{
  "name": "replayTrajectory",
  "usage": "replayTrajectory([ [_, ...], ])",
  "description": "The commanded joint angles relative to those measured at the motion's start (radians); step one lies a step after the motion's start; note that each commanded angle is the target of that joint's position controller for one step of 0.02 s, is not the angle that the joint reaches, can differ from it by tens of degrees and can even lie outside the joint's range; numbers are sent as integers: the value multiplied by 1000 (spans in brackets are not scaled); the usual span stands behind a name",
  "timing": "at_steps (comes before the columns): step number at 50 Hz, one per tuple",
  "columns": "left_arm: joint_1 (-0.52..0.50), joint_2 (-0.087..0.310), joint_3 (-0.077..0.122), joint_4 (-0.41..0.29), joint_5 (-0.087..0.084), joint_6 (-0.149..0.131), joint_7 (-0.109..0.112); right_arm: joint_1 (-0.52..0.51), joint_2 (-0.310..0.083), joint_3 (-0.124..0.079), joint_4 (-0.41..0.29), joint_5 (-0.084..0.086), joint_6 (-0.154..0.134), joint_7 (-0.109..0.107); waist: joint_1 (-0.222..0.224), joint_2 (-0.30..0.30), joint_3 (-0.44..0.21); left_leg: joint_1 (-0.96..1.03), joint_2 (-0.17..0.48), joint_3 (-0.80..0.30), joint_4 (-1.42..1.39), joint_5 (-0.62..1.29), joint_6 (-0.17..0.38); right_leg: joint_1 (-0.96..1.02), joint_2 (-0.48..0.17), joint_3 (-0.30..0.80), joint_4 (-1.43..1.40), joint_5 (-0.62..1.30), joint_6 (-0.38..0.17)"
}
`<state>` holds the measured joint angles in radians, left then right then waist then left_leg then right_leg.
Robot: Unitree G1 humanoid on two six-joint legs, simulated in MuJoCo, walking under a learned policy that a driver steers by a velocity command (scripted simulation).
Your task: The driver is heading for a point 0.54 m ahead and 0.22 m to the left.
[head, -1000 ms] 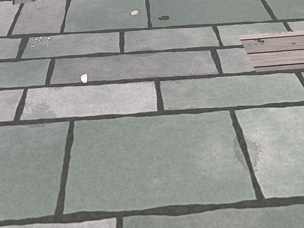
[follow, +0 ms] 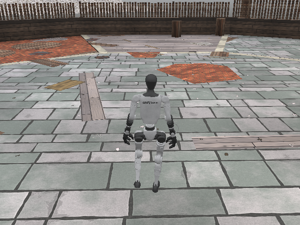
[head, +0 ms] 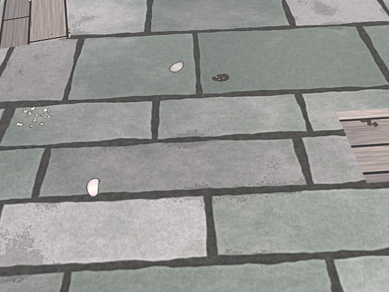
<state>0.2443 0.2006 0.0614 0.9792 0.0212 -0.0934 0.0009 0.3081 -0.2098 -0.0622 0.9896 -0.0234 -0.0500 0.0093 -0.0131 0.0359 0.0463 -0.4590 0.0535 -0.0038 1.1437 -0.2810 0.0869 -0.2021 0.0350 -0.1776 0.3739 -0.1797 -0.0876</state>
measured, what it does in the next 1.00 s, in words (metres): walks ahead, turning left: left foot, then right foot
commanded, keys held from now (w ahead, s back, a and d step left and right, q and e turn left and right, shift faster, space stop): w+q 0.68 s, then no key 0.32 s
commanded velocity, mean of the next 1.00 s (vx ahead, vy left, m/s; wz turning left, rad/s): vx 0.43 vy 0.00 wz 0.45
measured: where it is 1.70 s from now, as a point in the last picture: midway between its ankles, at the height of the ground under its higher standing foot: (165, 277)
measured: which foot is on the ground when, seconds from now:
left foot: up 0.00-0.36, down 0.38-0.92, up 0.94-1.00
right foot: down 0.00-0.38, up 0.40-0.88, down 0.90-1.00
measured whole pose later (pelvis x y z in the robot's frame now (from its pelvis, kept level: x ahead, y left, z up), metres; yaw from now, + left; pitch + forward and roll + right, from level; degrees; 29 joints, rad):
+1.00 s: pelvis +0.49 +0.10 -0.01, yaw +29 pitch +0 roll +0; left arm 0.11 0.23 0.02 0.78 0.01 -0.06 0.00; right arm 0.33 -0.27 -0.06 0.89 0.00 -0.04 -0.02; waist -0.05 0.02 0.10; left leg -0.27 -0.14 -0.11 1.09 -0.50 0.04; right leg -0.41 0.02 -0.06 0.51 -0.10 -0.05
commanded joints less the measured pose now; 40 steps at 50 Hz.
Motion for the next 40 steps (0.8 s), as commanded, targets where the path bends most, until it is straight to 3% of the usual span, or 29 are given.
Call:
replayTrajectory([
  [1,68,82,11,-20,-7,-31,8,52,-15,-9,-36,-9,25,16,-19,-86,8,-123,56,-27,-4,83,-10,46,-298,202,-251,133,-68],
  [8,167,81,2,4,-7,-32,18,-203,-6,5,-132,-1,28,38,25,-90,58,-204,34,61,-321,298,-25,129,-249,9,-238,348,-23],
  [12,234,108,7,26,-3,-21,29,-310,-11,12,-185,-8,26,46,53,-100,71,-182,9,133,-466,264,9,249,-292,-43,-197,474,-26],
  [15,223,140,14,26,2,-5,39,-278,-34,2,-189,-12,27,43,18,-131,32,-85,-59,179,-507,136,63,327,-310,-89,-60,829,-21],
  [17,200,172,24,16,5,12,41,-149,-66,-16,-156,-13,25,34,-39,-151,-46,53,-127,199,-528,31,110,346,-316,-103,162,1003,-23],
  [18,187,185,28,4,3,21,36,-36,-91,-30,-124,-17,17,28,-88,-136,-110,201,-154,183,-596,35,137,291,-313,-108,351,927,-14],
  [19,159,181,27,-23,-3,23,29,105,-160,-58,-87,-31,11,15,-162,-59,-190,433,-68,31,-682,4,186,102,-287,-114,637,662,19],
  [20,180,68,8,-108,-21,12,9,78,-284,-88,-113,-27,16,6,-83,215,-269,758,254,-527,-747,51,344,-376,-70,-85,1041,-278,89],
  [21,73,140,18,-147,-16,-1,0,112,-295,-88,-122,-7,32,1,-119,57,-303,777,302,-728,-869,66,394,-538,-13,156,1149,-332,91],
  [22,-3,125,11,-172,-19,-15,-5,60,-254,-76,-113,1,35,-10,-95,-1,-168,685,283,-562,-876,99,346,-607,-91,207,1098,-234,78],
  [23,10,126,9,-165,-21,-24,-3,17,-194,-61,-110,10,29,-12,-47,-66,-79,538,240,-462,-894,207,289,-551,-130,205,976,-166,74],
  [24,11,126,13,-161,-6,-15,0,-27,-162,-50,-114,13,19,-15,-4,-97,-40,442,178,-377,-902,305,244,-485,-154,211,889,-149,80],
  [25,50,116,11,-151,15,7,0,-54,-142,-42,-124,22,10,-16,28,-94,-42,373,142,-314,-916,373,229,-411,-160,208,852,-137,93],
  [27,60,104,8,-161,30,42,-7,-34,-150,-38,-121,28,-13,-13,49,-58,-50,323,108,-273,-917,481,232,-366,-161,202,782,-152,118],
  [30,-43,102,5,-204,27,60,-17,24,-186,-44,-118,26,-22,-10,25,-25,-27,306,63,-244,-940,465,201,-419,-157,175,657,-50,144],
  [34,-202,113,1,-266,21,66,-20,111,-191,-45,-119,25,-16,-6,-36,12,-11,384,53,-279,-940,424,160,-507,-138,177,493,90,149],
  [37,-257,102,-9,-289,14,58,-21,153,-183,-38,-111,22,-12,-15,-56,23,-8,442,39,-222,-861,733,116,-482,-98,152,380,139,132],
  [40,-289,96,-21,-303,5,45,-18,183,-168,-28,-103,12,-3,-25,-77,52,-28,477,29,-199,-789,866,75,-395,-45,127,274,164,99],
])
